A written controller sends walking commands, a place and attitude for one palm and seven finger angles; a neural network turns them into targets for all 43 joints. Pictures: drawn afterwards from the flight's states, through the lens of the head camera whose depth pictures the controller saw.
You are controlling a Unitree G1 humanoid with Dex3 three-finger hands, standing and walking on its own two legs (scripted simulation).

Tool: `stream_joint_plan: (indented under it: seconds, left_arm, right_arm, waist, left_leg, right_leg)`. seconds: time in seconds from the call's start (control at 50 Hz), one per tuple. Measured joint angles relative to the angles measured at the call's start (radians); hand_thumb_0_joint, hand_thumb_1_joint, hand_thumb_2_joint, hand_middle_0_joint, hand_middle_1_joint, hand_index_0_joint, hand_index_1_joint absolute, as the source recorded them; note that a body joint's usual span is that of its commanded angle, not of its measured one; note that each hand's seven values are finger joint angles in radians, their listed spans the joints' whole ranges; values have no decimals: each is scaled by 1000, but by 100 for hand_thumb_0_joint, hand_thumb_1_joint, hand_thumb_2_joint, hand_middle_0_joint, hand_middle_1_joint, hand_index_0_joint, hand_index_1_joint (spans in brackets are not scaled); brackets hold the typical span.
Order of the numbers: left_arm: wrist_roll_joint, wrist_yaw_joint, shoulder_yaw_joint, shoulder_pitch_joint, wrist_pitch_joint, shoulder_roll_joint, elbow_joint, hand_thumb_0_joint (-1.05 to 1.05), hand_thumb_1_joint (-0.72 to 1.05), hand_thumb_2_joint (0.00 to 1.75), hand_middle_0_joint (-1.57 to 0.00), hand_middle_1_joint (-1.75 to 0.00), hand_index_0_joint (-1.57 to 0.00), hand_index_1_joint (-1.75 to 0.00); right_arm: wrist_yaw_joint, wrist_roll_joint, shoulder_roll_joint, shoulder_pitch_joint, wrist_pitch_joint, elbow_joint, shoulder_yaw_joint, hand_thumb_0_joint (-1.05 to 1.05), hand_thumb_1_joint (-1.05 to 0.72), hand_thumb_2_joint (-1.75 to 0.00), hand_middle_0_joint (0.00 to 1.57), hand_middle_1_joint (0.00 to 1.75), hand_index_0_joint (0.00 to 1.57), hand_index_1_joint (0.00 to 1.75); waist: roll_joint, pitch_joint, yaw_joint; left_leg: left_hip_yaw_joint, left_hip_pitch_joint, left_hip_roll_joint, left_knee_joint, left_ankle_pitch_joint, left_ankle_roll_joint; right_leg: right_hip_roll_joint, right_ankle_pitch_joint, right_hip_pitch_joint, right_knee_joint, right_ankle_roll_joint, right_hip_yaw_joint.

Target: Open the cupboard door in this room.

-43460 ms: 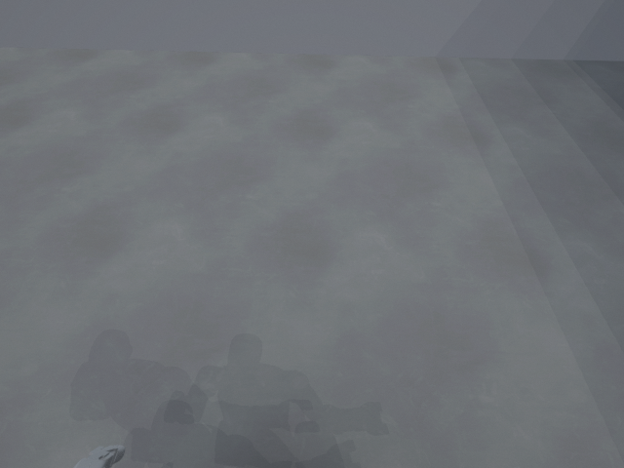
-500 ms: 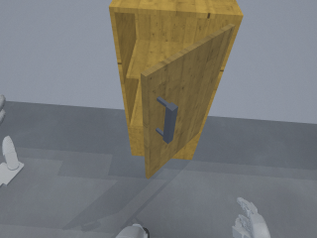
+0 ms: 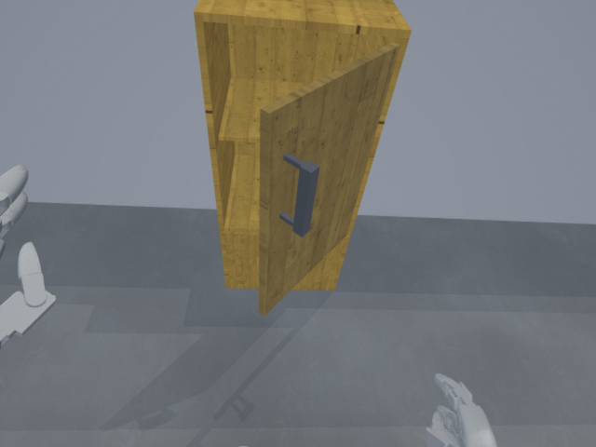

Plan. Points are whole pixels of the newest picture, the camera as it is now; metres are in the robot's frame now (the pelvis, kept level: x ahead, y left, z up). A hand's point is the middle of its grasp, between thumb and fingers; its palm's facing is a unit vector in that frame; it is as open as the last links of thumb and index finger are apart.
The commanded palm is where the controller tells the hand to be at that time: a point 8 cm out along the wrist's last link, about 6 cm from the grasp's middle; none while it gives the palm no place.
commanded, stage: stop stepping back and stand still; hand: left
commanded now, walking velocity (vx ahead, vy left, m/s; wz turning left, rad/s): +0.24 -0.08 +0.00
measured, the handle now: (296, 195) +0.52 +0.05 +0.04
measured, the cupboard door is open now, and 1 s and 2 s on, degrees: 49 49 49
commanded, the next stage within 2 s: let the arm hang, fingers relaxed in 1.60 s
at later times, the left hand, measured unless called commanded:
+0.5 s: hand out of the picture +0.12 +0.28 +0.18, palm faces +0.48 -0.78 -0.40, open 7.4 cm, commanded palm +0.04 +0.31 +0.19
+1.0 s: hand out of the picture +0.12 +0.28 +0.17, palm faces +0.43 -0.77 -0.48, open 7.4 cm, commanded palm +0.06 +0.31 +0.19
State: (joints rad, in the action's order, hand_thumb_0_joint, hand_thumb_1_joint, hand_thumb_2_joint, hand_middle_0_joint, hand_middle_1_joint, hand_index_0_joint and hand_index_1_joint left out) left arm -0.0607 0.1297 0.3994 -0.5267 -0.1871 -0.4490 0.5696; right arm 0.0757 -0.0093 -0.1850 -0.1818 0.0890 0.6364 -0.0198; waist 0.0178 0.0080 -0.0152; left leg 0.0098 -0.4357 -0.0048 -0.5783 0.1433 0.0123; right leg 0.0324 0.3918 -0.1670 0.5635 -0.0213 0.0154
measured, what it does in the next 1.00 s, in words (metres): steps on the spot: left foot, then left foot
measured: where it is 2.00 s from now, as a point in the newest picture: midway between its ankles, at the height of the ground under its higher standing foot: outside the picture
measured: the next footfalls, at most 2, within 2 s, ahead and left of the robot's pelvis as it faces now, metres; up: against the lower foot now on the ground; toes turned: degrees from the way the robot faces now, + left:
left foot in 0.38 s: -0.02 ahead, +0.14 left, +0.00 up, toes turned +3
left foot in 0.84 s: -0.01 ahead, +0.13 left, +0.00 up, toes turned +4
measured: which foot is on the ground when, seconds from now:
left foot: down 0.00-0.18, up 0.20-0.36, down 0.38-0.60, up 0.62-0.82, down 0.84-1.00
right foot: down 0.00-1.00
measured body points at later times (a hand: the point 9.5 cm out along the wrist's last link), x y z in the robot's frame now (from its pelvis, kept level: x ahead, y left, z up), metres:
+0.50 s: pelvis -0.09 +0.01 +0.01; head -0.10 +0.02 +0.46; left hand +0.09 +0.32 +0.20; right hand +0.05 -0.24 -0.08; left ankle -0.06 +0.13 -0.72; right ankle -0.07 -0.08 -0.70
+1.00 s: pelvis -0.07 +0.01 +0.02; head -0.06 +0.01 +0.47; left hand +0.09 +0.31 +0.20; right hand +0.11 -0.23 -0.06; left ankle -0.05 +0.13 -0.72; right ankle -0.06 -0.08 -0.72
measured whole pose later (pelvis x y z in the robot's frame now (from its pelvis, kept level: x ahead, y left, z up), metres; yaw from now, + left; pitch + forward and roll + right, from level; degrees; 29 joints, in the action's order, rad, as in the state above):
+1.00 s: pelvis -0.07 +0.01 +0.02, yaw +1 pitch -1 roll +0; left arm -0.03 0.15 0.40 -0.54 -0.21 -0.40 0.46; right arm 0.07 -0.01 -0.23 -0.18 0.14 0.62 0.02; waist 0.00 -0.05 -0.01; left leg 0.04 -0.24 0.03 -0.47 0.21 0.00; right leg 0.02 0.23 -0.21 0.46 0.04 -0.07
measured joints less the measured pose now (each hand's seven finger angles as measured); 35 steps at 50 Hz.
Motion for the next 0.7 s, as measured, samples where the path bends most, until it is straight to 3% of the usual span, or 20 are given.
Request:
stream_joint_plan:
  seconds: [0.02,0.06,0.12,0.16,0.2,0.24,0.28,0.32,0.38,0.42,0.48,0.54,0.6,0.64,0.7]
  left_arm:
    - [-3,1,6,19,7,-7,-13,2,89,90,-22,-30,-21,-30]
    - [-7,5,23,37,13,-15,-48,2,89,90,-22,-30,-21,-30]
    - [-5,16,42,-4,27,-16,-54,2,89,90,-21,-30,-21,-30]
    - [1,18,43,-54,30,-16,-33,2,89,90,-21,-30,-21,-30]
    - [9,13,38,-97,26,-19,-3,2,89,90,-21,-30,-21,-30]
    - [13,6,24,-117,18,-13,16,2,89,90,-21,-30,-21,-30]
    - [20,7,13,-105,6,5,0,2,89,90,-22,-30,-21,-30]
    - [30,18,8,-66,-5,25,-46,2,89,90,-22,-30,-21,-30]
    - [36,38,-2,13,-4,62,-111,2,89,90,-22,-30,-21,-30]
    - [35,45,2,63,3,71,-137,2,89,90,-21,-30,-21,-30]
    - [40,38,22,62,11,62,-145,2,89,90,-21,-30,-20,-30]
    - [40,33,27,3,4,42,-104,2,89,90,-21,-30,-20,-30]
    - [44,30,34,-55,-14,10,-60,2,89,90,-21,-30,-20,-30]
    - [42,22,23,-47,-22,10,-66,2,89,90,-21,-30,-21,-30]
    - [37,16,1,-19,-29,45,-118,2,89,90,-21,-30,-21,-30]
  right_arm:
    - [5,3,3,-2,8,1,6,1,-90,-90,21,30,21,31]
    - [6,-1,11,-3,27,6,9,1,-90,-90,21,30,21,30]
    - [-5,-10,19,-30,43,-8,5,1,-90,-90,21,30,21,30]
    - [-13,-12,16,-56,43,-26,3,1,-90,-90,21,30,21,30]
    - [-18,-15,3,-68,32,-35,10,1,-90,-90,21,30,21,30]
    - [-19,-18,-12,-76,14,-8,19,1,-90,-90,21,30,21,30]
    - [-12,-17,-24,-92,4,25,24,1,-90,-90,21,30,21,30]
    - [2,-14,-31,-109,7,47,27,1,-90,-90,21,30,21,30]
    - [24,-10,-56,-133,34,44,32,1,-90,-90,21,30,21,30]
    - [29,-7,-53,-115,46,42,39,1,-90,-90,21,30,21,30]
    - [13,-9,-13,-94,60,42,32,1,-90,-90,20,30,21,30]
    - [-11,-9,21,-102,73,28,13,1,-90,-90,20,30,21,30]
    - [-21,-12,35,-108,63,5,-3,1,-90,-90,21,30,21,30]
    - [-23,-11,28,-91,47,21,2,1,-90,-90,21,30,21,30]
    - [-26,-7,6,-75,29,59,13,1,-90,-90,21,30,21,31]
  waist:
    - [15,-9,14]
    - [40,-27,31]
    - [40,-27,56]
    - [33,-17,66]
    - [25,-18,60]
    - [26,-7,32]
    - [34,18,6]
    - [39,41,-6]
    - [11,57,7]
    - [15,27,28]
    - [31,6,52]
    - [17,3,63]
    - [-2,2,47]
    - [-23,-13,30]
    - [-36,-12,13]
  left_leg:
    - [3,4,-16,13,-13,28]
    - [15,25,-32,62,-52,51]
    - [10,64,-27,173,-95,32]
    - [7,63,-26,202,-52,17]
    - [6,7,-28,100,66,-7]
    - [-4,-65,-33,-153,131,-27]
    - [5,-75,-23,-296,155,-26]
    - [21,-13,3,-255,194,-9]
    - [13,144,41,-23,257,23]
    - [6,147,27,1,141,13]
    - [12,156,10,3,115,3]
    - [1,169,22,41,96,-7]
    - [2,127,37,-25,152,-15]
    - [-14,64,35,-186,225,-8]
    - [-9,5,19,-356,221,-10]
  right_leg:
    - [-8,23,-15,34,3,8]
    - [-2,84,-51,99,15,35]
    - [28,101,-70,101,36,7]
    - [36,84,-37,-2,49,-37]
    - [35,-33,-27,-86,80,-49]
    - [26,-117,-49,-90,95,-46]
    - [6,-148,-63,-92,91,-49]
    - [-13,-152,-75,-84,79,-58]
    - [-21,-123,-108,-21,66,-87]
    - [-31,-60,-142,72,50,-78]
    - [-20,37,-198,249,35,-50]
    - [-12,36,-174,188,32,-75]
    - [-4,-41,-113,17,55,-90]
    - [5,-125,-123,23,92,-100]
    - [2,-130,-104,-9,99,-100]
